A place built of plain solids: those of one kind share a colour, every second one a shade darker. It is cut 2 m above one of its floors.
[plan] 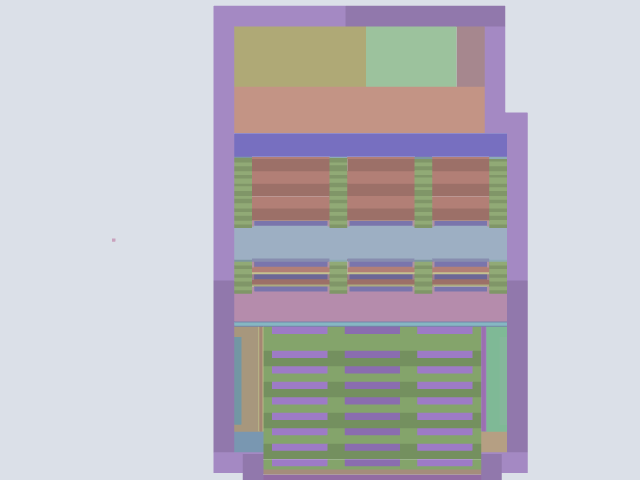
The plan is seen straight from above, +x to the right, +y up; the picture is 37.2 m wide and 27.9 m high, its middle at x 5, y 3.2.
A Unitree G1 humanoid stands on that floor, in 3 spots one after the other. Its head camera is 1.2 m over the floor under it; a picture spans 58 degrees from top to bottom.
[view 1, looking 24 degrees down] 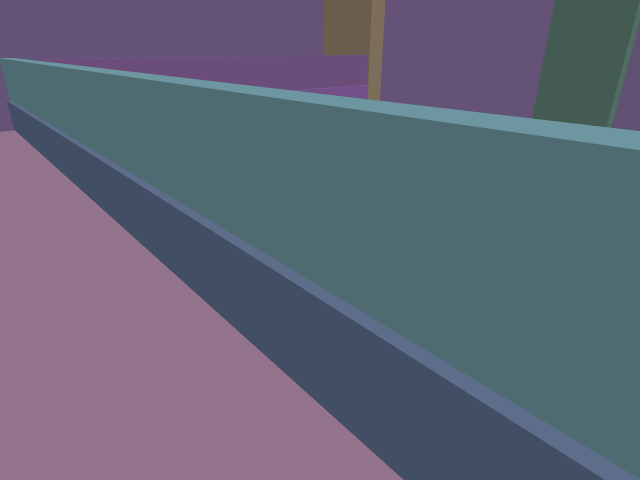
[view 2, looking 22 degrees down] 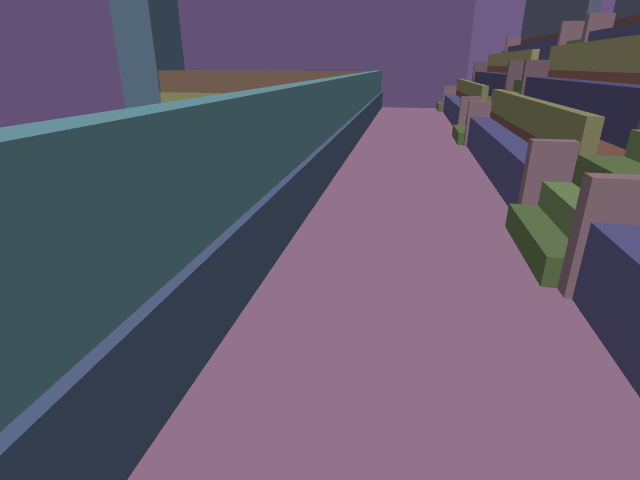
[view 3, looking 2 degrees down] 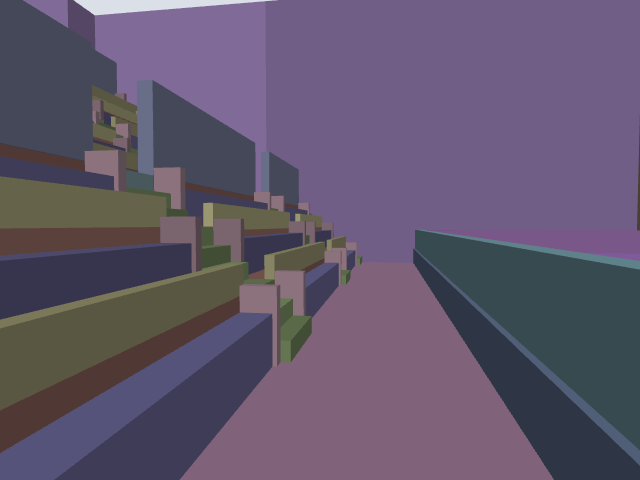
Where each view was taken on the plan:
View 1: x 7.45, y -0.76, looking -40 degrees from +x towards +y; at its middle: rail_front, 1.41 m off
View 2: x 13.98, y -0.76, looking -169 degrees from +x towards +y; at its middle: floor_hall0a_floorboards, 3.20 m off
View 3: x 1.91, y -0.76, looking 9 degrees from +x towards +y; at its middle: form_timber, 10.79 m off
